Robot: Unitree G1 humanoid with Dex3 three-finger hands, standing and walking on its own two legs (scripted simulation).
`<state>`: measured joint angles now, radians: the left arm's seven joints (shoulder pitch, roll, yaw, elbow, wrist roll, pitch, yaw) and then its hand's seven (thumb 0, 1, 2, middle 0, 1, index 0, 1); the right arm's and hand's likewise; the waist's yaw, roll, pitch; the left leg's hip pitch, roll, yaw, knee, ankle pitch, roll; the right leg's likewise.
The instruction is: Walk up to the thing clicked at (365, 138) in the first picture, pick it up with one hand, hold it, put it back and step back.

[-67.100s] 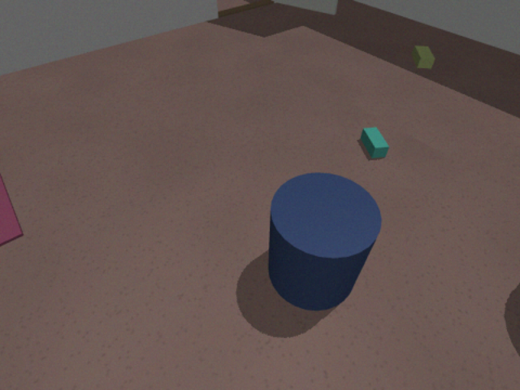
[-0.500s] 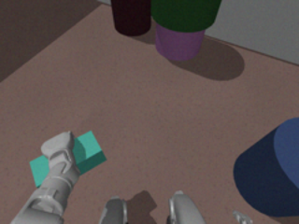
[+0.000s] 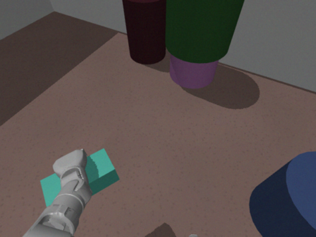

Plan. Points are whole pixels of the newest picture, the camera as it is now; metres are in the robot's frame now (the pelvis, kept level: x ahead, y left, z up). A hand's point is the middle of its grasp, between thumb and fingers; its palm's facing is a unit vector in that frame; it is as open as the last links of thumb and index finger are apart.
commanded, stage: hold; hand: left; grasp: from above
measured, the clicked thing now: (82, 180) +0.33 +0.24 -0.13
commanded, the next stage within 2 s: crouch in 1.98 s
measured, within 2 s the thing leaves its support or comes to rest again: neither
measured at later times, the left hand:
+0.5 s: hand (75, 171) +0.32 +0.23 -0.05, palm faces -0.39 -0.23 -0.89, open 11.5 cm
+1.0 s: hand (74, 176) +0.30 +0.22 -0.03, palm faces -0.38 -0.23 -0.90, open 11.5 cm
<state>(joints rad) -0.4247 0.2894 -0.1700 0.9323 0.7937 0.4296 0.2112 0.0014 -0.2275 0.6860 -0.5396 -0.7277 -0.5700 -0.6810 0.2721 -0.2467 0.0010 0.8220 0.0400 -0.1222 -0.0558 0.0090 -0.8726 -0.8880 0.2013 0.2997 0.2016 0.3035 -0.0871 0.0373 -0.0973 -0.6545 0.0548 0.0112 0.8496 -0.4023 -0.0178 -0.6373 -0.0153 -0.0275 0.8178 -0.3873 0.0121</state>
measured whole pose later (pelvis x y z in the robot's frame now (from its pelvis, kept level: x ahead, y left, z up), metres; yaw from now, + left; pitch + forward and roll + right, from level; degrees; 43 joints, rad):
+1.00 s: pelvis +0.00 +0.00 +0.03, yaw +0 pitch +4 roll +0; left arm -0.33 0.25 -0.22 0.78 0.84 0.46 0.13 0.00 -0.22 0.68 -0.54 -0.72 -0.57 -0.68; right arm 0.22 -0.27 0.00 0.78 0.04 -0.08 0.00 0.01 -0.88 -0.89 0.20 0.30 0.20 0.30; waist -0.03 0.05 -0.04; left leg -0.35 0.04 0.03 0.57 -0.29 -0.02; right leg -0.35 -0.02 -0.02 0.57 -0.29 0.01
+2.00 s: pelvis +0.00 +0.00 +0.04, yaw +0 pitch +2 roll +0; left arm -0.34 0.26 -0.25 0.76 0.86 0.49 0.08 0.00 -0.20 0.67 -0.53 -0.73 -0.56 -0.68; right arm 0.21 -0.26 0.00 0.76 0.04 -0.09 0.01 0.01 -0.89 -0.89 0.20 0.30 0.20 0.30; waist -0.01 0.05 -0.02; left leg -0.30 0.04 0.03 0.53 -0.26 -0.01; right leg -0.29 -0.03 -0.02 0.52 -0.26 0.02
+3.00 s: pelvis -0.07 +0.01 -0.19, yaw -2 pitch +35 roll -4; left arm -0.85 0.42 0.08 1.39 0.89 0.26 0.46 0.00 -0.18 0.62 -0.57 -0.64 -0.61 -0.58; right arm 0.19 -0.21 0.01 0.85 -0.08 -0.13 0.06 0.01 -0.87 -0.88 0.20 0.30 0.20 0.30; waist -0.20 0.06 -0.18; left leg -1.71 0.06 -0.04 1.71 -0.61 0.00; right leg -1.68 -0.01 -0.03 1.65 -0.58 0.02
